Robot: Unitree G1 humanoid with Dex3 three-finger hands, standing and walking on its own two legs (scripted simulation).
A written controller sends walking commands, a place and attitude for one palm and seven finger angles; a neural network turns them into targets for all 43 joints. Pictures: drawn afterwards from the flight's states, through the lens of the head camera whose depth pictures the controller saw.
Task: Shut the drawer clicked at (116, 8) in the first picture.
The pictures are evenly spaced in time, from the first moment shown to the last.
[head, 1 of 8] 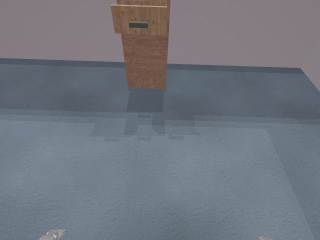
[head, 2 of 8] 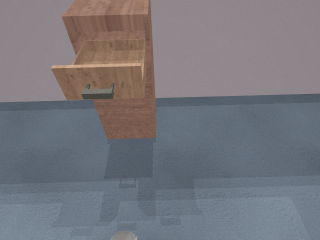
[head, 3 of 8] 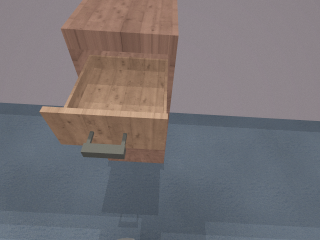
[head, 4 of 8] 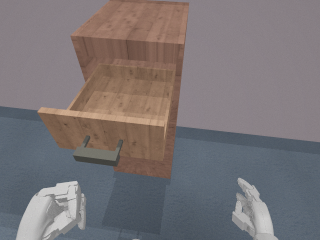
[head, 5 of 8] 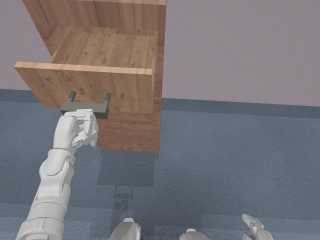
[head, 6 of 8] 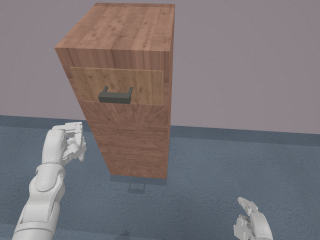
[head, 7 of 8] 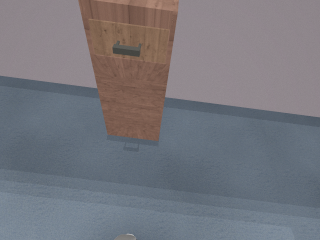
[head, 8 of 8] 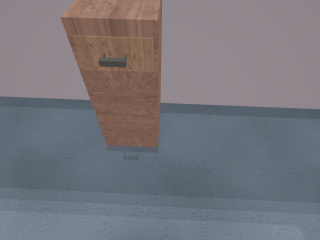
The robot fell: no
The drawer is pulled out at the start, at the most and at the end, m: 0.29 0.29 0.00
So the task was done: yes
